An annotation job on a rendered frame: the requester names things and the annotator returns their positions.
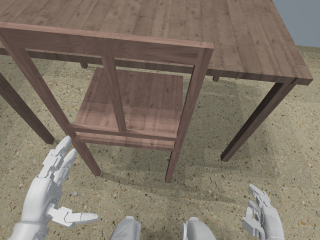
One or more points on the robot right hand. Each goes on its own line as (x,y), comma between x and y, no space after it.
(268,223)

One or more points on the table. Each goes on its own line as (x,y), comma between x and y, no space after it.
(250,40)

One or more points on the robot left hand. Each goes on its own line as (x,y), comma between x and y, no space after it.
(47,185)

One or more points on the left robot thigh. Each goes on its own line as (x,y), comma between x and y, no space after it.
(127,229)

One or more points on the robot right shin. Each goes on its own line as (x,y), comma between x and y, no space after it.
(194,218)

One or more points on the chair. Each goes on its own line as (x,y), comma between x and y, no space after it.
(121,107)

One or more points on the robot left forearm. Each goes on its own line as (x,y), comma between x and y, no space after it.
(27,230)

